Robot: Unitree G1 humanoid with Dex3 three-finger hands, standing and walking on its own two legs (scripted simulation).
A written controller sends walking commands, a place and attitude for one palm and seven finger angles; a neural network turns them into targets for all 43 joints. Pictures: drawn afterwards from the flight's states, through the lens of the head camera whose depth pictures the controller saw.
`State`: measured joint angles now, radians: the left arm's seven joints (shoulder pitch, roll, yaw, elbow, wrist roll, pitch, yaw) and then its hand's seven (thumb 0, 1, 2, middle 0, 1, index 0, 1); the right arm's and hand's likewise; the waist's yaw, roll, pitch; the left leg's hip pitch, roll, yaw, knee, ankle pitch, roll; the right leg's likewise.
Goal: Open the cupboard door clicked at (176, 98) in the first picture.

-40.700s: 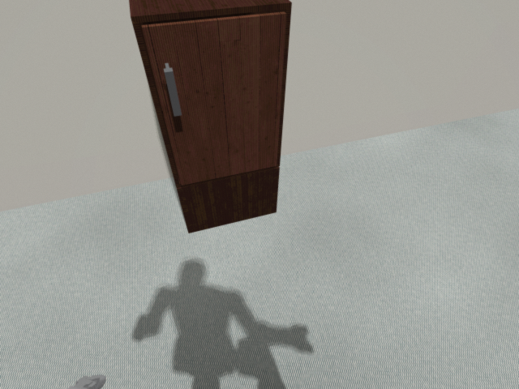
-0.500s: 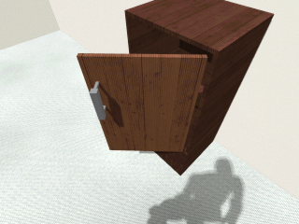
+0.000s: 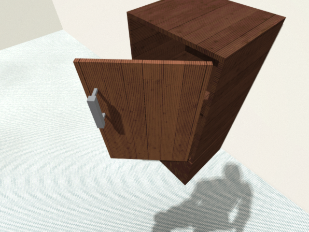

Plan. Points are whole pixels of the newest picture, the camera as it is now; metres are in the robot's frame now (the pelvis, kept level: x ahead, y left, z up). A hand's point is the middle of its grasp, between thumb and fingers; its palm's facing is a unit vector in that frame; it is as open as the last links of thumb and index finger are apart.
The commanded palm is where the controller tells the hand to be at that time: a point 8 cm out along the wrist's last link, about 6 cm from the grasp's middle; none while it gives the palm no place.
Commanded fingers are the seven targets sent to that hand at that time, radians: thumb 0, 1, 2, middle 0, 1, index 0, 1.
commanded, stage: come to a stop and stand still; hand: left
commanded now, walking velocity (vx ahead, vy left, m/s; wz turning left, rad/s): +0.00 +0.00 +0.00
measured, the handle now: (98, 108) +0.50 +0.23 -0.01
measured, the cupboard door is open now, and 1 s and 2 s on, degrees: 44 44 44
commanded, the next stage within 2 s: look again from close up in 0.16 s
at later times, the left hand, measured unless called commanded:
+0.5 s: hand out of the picture +0.00 +0.17 -0.17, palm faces +0.03 -0.98 -0.20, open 7.3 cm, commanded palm none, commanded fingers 0.00 0.90 0.90 -0.20 -0.30 -0.20 -0.30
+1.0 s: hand out of the picture +0.13 +0.21 -0.06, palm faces +0.27 -0.94 -0.19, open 7.4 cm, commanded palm +0.10 +0.24 -0.07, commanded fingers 0.00 0.69 0.81 -0.22 -0.44 -0.22 -0.44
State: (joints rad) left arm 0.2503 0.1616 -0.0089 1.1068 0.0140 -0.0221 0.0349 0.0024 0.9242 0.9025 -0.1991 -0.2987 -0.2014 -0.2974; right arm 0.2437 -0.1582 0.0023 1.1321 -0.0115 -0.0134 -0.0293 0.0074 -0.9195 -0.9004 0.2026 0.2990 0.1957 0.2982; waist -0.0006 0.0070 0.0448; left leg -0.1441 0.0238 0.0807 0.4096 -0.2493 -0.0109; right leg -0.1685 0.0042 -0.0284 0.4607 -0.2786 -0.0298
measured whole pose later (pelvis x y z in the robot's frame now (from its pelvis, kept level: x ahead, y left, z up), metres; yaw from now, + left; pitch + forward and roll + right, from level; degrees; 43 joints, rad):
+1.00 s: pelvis -0.02 +0.01 -0.01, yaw +3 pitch -1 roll +0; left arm 0.43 0.19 0.01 0.31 -0.15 -0.07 0.10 0.03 0.92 0.88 -0.20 -0.33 -0.20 -0.32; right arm 0.33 -0.23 0.00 0.91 0.05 -0.21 -0.08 0.02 -0.92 -0.90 0.21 0.30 0.20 0.30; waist -0.01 0.05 -0.01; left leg -0.23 0.00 0.04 0.53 -0.28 0.01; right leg -0.22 -0.02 -0.07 0.54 -0.30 -0.01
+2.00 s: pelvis -0.04 +0.03 -0.07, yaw +3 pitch +11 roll -3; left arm 0.22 0.34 0.29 0.15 -0.33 -0.31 -0.40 -0.01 -0.25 0.41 -0.28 -1.04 -0.28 -1.04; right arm 0.26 -0.28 0.01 0.56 0.05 -0.24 -0.08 0.02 -0.91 -0.90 0.21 0.30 0.20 0.30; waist -0.02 0.01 -0.10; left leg -0.78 0.03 0.01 1.05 -0.47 0.03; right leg -0.73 -0.02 -0.09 0.99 -0.46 0.00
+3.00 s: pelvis -0.04 +0.02 -0.05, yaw +3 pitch +10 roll -2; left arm -0.03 0.43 0.44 0.46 -0.36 -0.28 -0.54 -0.02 -0.50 0.30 -0.30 -1.20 -0.30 -1.20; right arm 0.29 -0.28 0.05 0.57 0.04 -0.21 -0.08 0.01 -0.91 -0.90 0.21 0.30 0.20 0.30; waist -0.02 0.03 -0.08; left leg -0.68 0.03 0.02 0.93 -0.42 0.02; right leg -0.63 -0.01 -0.08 0.88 -0.42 -0.01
